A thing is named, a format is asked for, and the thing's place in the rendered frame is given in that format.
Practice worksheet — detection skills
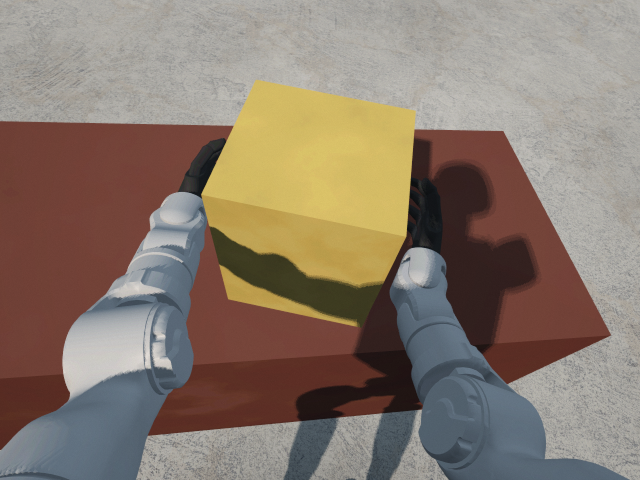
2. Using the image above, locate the right robot upper arm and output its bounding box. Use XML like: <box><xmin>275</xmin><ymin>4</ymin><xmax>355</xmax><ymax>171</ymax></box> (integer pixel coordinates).
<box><xmin>418</xmin><ymin>375</ymin><xmax>629</xmax><ymax>480</ymax></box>

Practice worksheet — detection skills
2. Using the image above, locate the carton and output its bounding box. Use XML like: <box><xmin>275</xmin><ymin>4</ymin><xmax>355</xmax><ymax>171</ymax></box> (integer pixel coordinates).
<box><xmin>201</xmin><ymin>80</ymin><xmax>416</xmax><ymax>328</ymax></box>

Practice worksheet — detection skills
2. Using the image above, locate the robot right hand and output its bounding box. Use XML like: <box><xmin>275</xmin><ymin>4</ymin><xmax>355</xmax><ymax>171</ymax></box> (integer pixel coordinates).
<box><xmin>407</xmin><ymin>177</ymin><xmax>443</xmax><ymax>254</ymax></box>

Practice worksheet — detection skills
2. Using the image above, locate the pedestal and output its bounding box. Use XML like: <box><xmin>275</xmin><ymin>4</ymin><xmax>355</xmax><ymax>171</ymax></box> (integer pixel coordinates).
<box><xmin>0</xmin><ymin>121</ymin><xmax>611</xmax><ymax>450</ymax></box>

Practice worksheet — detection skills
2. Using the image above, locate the right robot forearm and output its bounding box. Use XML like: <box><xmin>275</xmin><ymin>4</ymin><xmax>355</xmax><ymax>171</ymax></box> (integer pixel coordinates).
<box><xmin>390</xmin><ymin>247</ymin><xmax>517</xmax><ymax>404</ymax></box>

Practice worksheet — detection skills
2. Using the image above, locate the left robot upper arm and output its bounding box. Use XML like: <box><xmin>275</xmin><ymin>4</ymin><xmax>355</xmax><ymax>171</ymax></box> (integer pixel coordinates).
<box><xmin>0</xmin><ymin>302</ymin><xmax>194</xmax><ymax>480</ymax></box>

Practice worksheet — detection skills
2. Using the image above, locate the robot left hand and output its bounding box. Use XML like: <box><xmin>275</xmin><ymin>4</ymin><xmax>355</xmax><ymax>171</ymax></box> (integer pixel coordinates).
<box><xmin>178</xmin><ymin>138</ymin><xmax>226</xmax><ymax>198</ymax></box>

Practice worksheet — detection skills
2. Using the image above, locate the left robot forearm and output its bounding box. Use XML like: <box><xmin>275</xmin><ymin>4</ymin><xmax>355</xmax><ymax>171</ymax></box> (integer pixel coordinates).
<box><xmin>62</xmin><ymin>192</ymin><xmax>207</xmax><ymax>392</ymax></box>

